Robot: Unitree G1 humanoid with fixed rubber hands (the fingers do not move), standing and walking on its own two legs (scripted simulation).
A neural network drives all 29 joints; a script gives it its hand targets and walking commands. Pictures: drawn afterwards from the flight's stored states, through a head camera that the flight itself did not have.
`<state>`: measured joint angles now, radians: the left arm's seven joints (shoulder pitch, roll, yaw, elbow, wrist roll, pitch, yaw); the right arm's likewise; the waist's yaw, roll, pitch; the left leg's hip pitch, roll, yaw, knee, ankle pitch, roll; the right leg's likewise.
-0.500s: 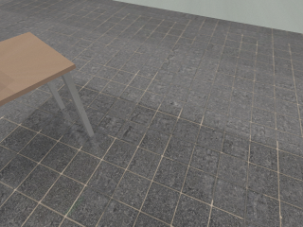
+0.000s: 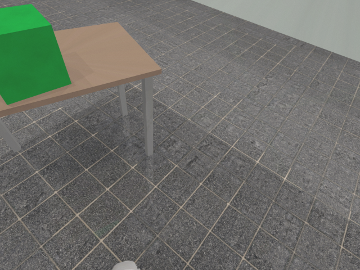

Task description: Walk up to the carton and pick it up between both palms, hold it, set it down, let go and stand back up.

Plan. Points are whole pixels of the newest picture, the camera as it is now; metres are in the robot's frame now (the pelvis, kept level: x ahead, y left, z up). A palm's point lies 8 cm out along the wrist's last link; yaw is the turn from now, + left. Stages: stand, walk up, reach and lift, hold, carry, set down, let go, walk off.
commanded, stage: walk up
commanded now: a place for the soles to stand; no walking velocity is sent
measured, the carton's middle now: (19, 53) +0.76 +0.57 +0.04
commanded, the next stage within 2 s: none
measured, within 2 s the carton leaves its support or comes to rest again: neither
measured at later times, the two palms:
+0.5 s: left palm out of the picture +0.09 +0.34 -0.07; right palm (240, 201) +0.31 -0.17 -0.10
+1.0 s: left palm out of the picture +0.25 +0.47 -0.08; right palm (177, 149) +0.47 +0.01 -0.08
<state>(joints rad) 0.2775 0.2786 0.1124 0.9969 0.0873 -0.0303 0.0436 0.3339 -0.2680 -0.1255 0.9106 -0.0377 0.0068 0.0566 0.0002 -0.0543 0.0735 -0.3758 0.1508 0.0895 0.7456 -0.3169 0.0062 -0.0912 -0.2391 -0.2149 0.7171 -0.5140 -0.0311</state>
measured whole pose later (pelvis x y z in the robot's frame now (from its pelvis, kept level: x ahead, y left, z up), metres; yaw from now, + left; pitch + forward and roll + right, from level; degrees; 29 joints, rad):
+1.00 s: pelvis +0.30 +0.21 +0.02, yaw +33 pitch -3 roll +0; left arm 0.34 0.28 0.01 0.60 0.03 -0.02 -0.02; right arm 0.39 -0.24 -0.03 0.72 -0.03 -0.03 0.01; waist -0.04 -0.04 0.08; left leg -0.23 -0.08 -0.05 0.57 -0.29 0.05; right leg -0.51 -0.11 -0.05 0.92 -0.33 0.01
